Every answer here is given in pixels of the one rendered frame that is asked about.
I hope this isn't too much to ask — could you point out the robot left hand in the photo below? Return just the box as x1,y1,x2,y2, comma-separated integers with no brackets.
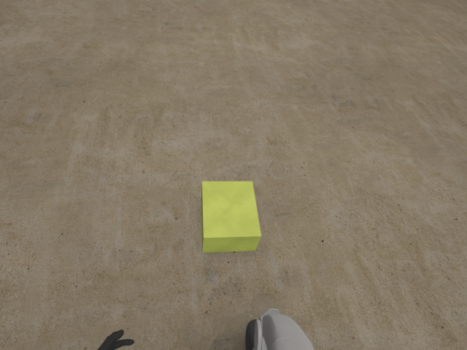
98,330,134,350

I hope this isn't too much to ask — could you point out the carton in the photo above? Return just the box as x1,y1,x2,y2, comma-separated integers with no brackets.
201,182,261,253

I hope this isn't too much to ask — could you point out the robot right thigh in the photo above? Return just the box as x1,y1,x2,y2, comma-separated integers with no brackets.
255,314,314,350

